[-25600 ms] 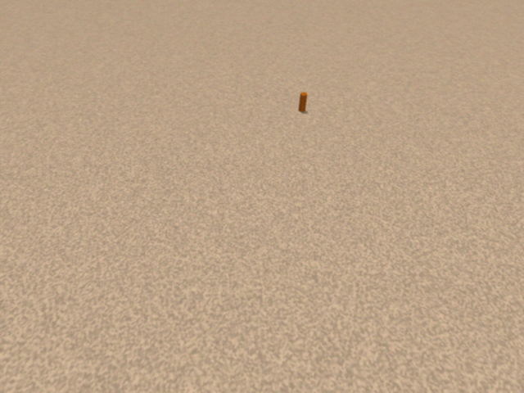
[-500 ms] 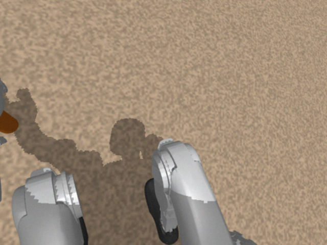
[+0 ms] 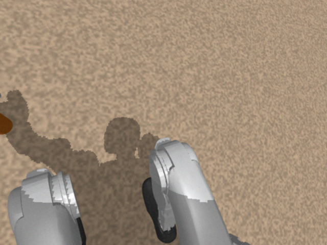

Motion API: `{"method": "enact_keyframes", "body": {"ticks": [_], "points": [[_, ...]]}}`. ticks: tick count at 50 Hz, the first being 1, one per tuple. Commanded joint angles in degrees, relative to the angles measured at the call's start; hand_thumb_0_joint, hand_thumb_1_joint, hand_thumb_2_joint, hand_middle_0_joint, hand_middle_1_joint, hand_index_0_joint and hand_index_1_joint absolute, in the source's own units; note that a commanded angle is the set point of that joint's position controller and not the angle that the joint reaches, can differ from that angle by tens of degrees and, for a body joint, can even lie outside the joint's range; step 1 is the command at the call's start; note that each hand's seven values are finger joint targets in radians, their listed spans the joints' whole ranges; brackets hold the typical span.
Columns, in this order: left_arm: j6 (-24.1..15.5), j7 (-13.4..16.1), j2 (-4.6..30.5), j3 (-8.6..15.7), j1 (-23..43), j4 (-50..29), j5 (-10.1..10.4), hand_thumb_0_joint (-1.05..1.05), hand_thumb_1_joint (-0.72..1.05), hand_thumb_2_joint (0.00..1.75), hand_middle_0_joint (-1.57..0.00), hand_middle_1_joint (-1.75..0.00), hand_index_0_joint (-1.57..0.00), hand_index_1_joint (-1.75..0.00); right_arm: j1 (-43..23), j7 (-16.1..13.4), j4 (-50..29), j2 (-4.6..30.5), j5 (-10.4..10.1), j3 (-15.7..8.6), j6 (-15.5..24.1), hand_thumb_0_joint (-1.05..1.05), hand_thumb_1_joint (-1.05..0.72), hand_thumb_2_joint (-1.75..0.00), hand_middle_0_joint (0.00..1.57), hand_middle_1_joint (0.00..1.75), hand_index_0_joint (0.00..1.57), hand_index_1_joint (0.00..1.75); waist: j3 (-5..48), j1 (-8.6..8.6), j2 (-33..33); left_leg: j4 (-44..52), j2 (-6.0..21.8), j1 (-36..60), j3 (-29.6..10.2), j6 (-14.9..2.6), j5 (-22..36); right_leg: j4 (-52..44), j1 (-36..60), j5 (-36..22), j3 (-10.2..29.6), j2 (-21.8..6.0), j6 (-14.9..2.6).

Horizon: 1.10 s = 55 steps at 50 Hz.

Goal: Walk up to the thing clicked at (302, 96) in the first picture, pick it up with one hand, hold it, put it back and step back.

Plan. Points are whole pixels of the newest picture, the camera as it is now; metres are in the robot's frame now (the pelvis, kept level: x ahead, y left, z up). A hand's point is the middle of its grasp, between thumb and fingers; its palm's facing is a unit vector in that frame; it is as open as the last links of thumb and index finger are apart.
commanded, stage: close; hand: left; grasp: from above
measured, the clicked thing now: out of the picture +0.46 +0.30 -0.24
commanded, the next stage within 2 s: settle in 0.80 s
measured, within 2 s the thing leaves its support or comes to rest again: leaves its support in 1.16 s
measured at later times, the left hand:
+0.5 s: hand out of the picture +0.44 +0.30 -0.20, palm faces -0.43 -0.13 -0.89, open 9.0 cm
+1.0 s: hand out of the picture +0.44 +0.30 -0.20, palm faces -0.44 -0.12 -0.89, open 8.0 cm
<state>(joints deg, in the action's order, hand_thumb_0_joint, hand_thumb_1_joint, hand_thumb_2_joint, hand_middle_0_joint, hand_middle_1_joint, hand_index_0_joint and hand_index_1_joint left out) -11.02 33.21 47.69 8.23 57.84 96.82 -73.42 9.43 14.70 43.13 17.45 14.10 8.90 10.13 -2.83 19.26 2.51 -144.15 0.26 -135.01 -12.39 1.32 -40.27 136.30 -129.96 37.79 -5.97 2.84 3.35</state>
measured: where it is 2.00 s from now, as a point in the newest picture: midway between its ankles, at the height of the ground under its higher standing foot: (122, 239)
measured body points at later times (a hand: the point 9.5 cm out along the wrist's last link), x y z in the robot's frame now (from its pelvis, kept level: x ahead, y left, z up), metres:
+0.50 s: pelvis +0.00 +0.00 +0.00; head +0.24 +0.09 +0.36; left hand +0.46 +0.31 -0.15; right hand +0.03 -0.26 -0.08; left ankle +0.07 +0.13 -0.27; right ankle +0.11 -0.13 -0.27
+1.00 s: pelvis +0.00 +0.00 +0.00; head +0.24 +0.09 +0.36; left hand +0.46 +0.31 -0.15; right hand +0.04 -0.26 -0.08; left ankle +0.07 +0.13 -0.27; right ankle +0.11 -0.13 -0.27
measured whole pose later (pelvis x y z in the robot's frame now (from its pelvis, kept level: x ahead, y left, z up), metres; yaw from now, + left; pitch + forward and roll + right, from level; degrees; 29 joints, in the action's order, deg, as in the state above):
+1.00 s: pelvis +0.00 +0.00 +0.00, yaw +0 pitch +29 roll -11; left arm -11.9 33.5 48.2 7.2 58.1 98.5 -74.4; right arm 9.1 14.8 42.8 18.1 14.2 8.9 11.8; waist -2.9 18.9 2.6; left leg -144.6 0.2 -135.1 -12.3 1.2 -39.7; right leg 136.7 -130.1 37.2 -5.9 2.9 3.5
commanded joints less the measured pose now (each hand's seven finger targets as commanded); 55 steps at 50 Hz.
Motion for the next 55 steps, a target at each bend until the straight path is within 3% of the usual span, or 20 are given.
{"method": "enact_keyframes", "body": {"ticks": [1,3,5,9,11,13,15,22,24,28,31,33,35,39,40,41,44,46,53,55], "points": [[-0.53,1.6,11.08,-0.43,15.66,-5.86,0.08,0.0,-0.01,0.84,-0.43,-0.91,-0.45,-0.89,11.1,-0.46,0.12,16.8,-0.2,-4.63,0.14,0.0,-0.9,-0.9,0.2,0.3,0.2,0.3,33.59,2.43,-21.0,14.68,0.12,26.16,6.98,-2.41,8.75,-12.05,17.77,-11.29,-7.29,1.23,-4.76],[-0.6,1.76,12.57,0.75,14.5,-6.16,0.01,0.0,0.03,0.83,-0.46,-0.9,-0.48,-0.88,10.96,-0.56,0.09,17.07,-0.4,-4.91,0.26,0.0,-0.9,-0.9,0.2,0.3,0.2,0.3,33.82,1.23,-21.3,15.07,-0.02,26.24,7.01,-2.38,7.97,-12.08,17.5,-10.35,-7.19,1.23,-4.89],[-0.56,1.77,11.57,0.1,15.39,-5.54,-0.33,0.0,0.05,0.8,-0.47,-0.88,-0.49,-0.86,10.78,-0.35,-0.12,17.19,-0.12,-5.06,0.66,0.0,-0.9,-0.9,0.2,0.3,0.2,0.3,32.61,2.13,-21.01,14.81,0.11,25.86,6.96,-2.38,7.3,-12.16,16.73,-9.64,-7.31,1.22,-4.83],[-0.54,2.18,13.22,1.51,14.54,-6.04,0.19,0.0,0.06,0.78,-0.49,-0.86,-0.51,-0.84,11.47,-0.48,0.48,17.35,-0.29,-5.09,0.54,0.0,-0.9,-0.9,0.2,0.3,0.2,0.3,35.4,1.12,-21.55,15.0,0.16,26.88,6.97,-2.38,9.25,-12.53,18.69,-11.36,-7.07,1.36,-4.73],[-0.57,1.76,11.45,-0.16,15.73,-5.65,-0.12,0.0,0.1,0.77,-0.52,-0.86,-0.54,-0.83,11.3,-0.24,0.3,17.09,-0.14,-4.99,0.69,0.0,-0.9,-0.9,0.2,0.3,0.2,0.3,33.73,2.4,-21.82,15.12,0.14,26.18,6.81,-2.32,7.43,-12.04,17.33,-9.85,-7.29,1.28,-4.93],[-0.37,1.84,12.83,0.57,15.03,-6.94,-0.11,0.0,0.13,0.78,-0.55,-0.84,-0.56,-0.82,11.06,-0.56,0.24,17.44,-0.42,-5.28,0.4,0.0,-0.9,-0.9,0.2,0.3,0.2,0.3,35.97,1.18,-22.35,15.37,0.13,27.2,6.72,-2.24,8.6,-12.16,18.28,-10.74,-7.22,1.49,-4.98],[-0.16,1.43,10.06,-0.99,14.9,-5.05,-0.13,0.0,0.16,0.73,-0.57,-0.81,-0.59,-0.78,11.08,-0.32,0.24,17.21,0.0,-5.2,0.67,0.0,-0.9,-0.9,0.2,0.3,0.2,0.3,34.41,2.28,-21.83,15.05,0.08,27.4,6.85,-2.14,8.56,-11.84,17.48,-10.88,-7.41,1.31,-4.9],[-0.93,1.53,11.9,-0.52,15.64,-4.83,-0.09,0.0,0.24,0.72,-0.63,-0.78,-0.65,-0.76,11.07,-0.44,0.04,17.15,0.1,-4.19,0.85,0.0,-0.9,-0.9,0.2,0.3,0.2,0.3,33.47,2.65,-19.54,13.82,-0.02,25.33,7.06,-2.7,8.33,-12.37,18.69,-11.01,-6.99,1.37,-4.46],[-0.88,1.87,11.09,-0.58,14.15,-5.6,0.37,0.0,0.26,0.7,-0.65,-0.76,-0.67,-0.74,10.8,-0.68,0.13,17.43,-0.21,-4.85,0.77,0.0,-0.9,-0.9,0.2,0.3,0.2,0.3,35.39,1.31,-21.83,15.17,-0.01,27.37,7.01,-2.21,9.22,-12.41,19.13,-11.45,-7.11,1.38,-4.78],[-1.07,1.86,11.28,-1.27,16.61,-5.36,-0.2,0.0,0.31,0.67,-0.69,-0.74,-0.72,-0.71,11.05,-0.63,0.07,17.01,-0.06,-4.2,0.83,0.0,-0.9,-0.9,0.2,0.3,0.2,0.3,33.98,2.87,-19.73,13.84,0.03,25.45,7.01,-2.63,8.38,-12.39,18.48,-11.17,-6.98,1.43,-4.53],[-1.06,2.44,13.34,0.49,14.68,-5.75,-0.11,0.0,0.34,0.68,-0.72,-0.72,-0.74,-0.7,11.3,-0.84,0.23,17.58,-0.08,-4.44,0.71,0.0,-0.9,-0.9,0.2,0.3,0.2,0.3,35.12,1.34,-21.04,15.04,0.06,26.36,6.83,-2.32,8.99,-12.5,19.34,-11.09,-7.16,1.47,-4.7],[-1.11,2.05,10.39,-1.52,16.24,-5.52,-0.59,0.0,0.4,0.67,-0.76,-0.71,-0.78,-0.69,11.0,-0.53,-0.19,17.26,0.33,-4.53,0.95,0.0,-0.9,-0.9,0.2,0.3,0.2,0.3,33.95,2.84,-20.57,14.38,0.09,26.35,6.78,-2.37,8.56,-12.02,17.86,-11.21,-7.45,1.52,-4.62],[-1.34,2.37,11.89,-0.54,16.06,-7.03,-0.03,0.0,0.43,0.67,-0.79,-0.7,-0.81,-0.68,10.85,-0.7,-0.16,17.78,-0.15,-4.87,0.97,0.0,-0.9,-0.9,0.2,0.3,0.2,0.3,34.77,1.65,-21.75,15.29,-0.07,26.71,6.78,-2.28,7.9,-12.45,18.06,-10.3,-7.29,1.39,-4.77],[-1.22,2.13,11.43,-0.91,16.88,-6.1,-0.27,0.0,0.47,0.65,-0.83,-0.67,-0.85,-0.66,11.0,-0.36,0.08,16.96,-0.14,-4.36,1.43,0.0,-0.9,-0.9,0.2,0.3,0.2,0.3,33.45,2.7,-20.26,14.38,0.04,26.02,6.81,-2.44,7.74,-12.17,17.63,-10.26,-7.23,1.33,-4.64],[-1.25,2.51,12.5,0.26,15.53,-6.54,0.11,0.0,0.49,0.66,-0.84,-0.68,-0.86,-0.66,10.95,-0.63,0.07,17.78,-0.18,-4.96,1.3,0.0,-0.9,-0.9,0.2,0.3,0.2,0.3,34.91,1.46,-21.46,15.28,-0.01,26.88,6.7,-2.28,8.17,-12.39,17.97,-10.32,-7.34,1.39,-4.73],[-1.19,2.43,10.66,-1.5,15.4,-5.07,0.04,0.0,0.49,0.65,-0.85,-0.67,-0.86,-0.66,10.3,-0.61,-0.31,17.4,-0.5,-4.89,1.4,0.0,-0.9,-0.9,0.2,0.3,0.2,0.3,33.85,1.78,-21.15,14.7,0.2,25.95,6.68,-2.26,7.56,-12.22,17.43,-9.8,-6.98,1.54,-4.9],[-1.2,2.36,10.7,-1.77,17.62,-4.38,-0.29,0.0,0.55,0.63,-0.89,-0.66,-0.91,-0.64,10.78,-0.33,-0.22,17.26,-0.01,-4.44,1.67,0.0,-0.9,-0.9,0.2,0.3,0.2,0.3,32.11,3.53,-19.15,13.89,0.01,23.98,6.89,-2.64,6.55,-12.35,17.28,-9.36,-6.92,1.46,-4.58],[-1.14,2.44,11.15,-1.25,16.05,-5.13,0.28,0.0,0.52,0.67,-0.91,-0.71,-0.93,-0.69,10.55,-0.64,-0.16,17.48,-0.51,-4.97,1.79,0.0,-0.93,-0.91,0.2,0.3,0.2,0.3,33.57,1.82,-20.1,14.25,0.05,25.34,6.99,-2.44,7.15,-12.64,17.51,-9.47,-6.82,1.41,-4.69],[-0.97,2.26,13.02,0.64,17.06,-11.16,-0.05,0.0,0.52,0.72,-0.92,-0.71,-0.94,-0.7,11.61,-0.44,-0.21,17.64,-0.76,-5.85,1.52,0.0,-0.92,-0.91,0.2,0.3,0.2,0.3,37.9,0.88,-23.98,15.42,-0.04,28.73,7.15,-2.02,9.78,-12.24,18.55,-11.66,-7.01,1.05,-4.88],[-0.37,1.83,11.78,0.15,16.04,-10.17,-0.29,0.0,0.53,0.7,-0.92,-0.72,-0.94,-0.71,11.73,0.06,0.22,17.28,-0.17,-5.88,1.76,0.0,-0.92,-0.91,0.2,0.3,0.2,0.3,37.38,1.53,-23.38,14.64,0.01,28.81,7.46,-2.07,10.4,-11.86,18.13,-12.49,-7.0,1.1,-4.78]]}}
